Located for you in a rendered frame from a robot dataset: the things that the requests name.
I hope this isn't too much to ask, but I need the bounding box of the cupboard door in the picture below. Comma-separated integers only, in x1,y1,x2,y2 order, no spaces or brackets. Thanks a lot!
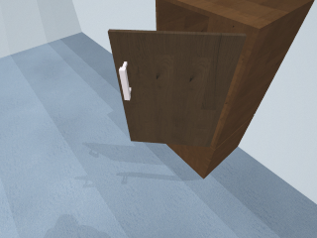
108,29,247,148

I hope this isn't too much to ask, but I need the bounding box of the handle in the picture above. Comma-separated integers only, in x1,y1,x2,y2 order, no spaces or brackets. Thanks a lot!
119,61,132,100

